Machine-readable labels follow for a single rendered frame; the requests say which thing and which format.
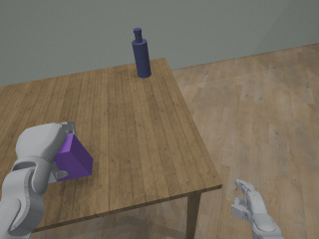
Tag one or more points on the left robot forearm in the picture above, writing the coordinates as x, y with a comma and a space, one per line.
22, 206

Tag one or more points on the sponge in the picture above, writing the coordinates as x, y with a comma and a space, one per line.
73, 158

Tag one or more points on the table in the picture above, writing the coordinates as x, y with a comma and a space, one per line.
145, 145

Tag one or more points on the robot right hand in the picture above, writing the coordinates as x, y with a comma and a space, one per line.
244, 208

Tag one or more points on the right robot forearm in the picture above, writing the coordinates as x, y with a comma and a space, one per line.
263, 226

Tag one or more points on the robot left hand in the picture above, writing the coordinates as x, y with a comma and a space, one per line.
44, 141

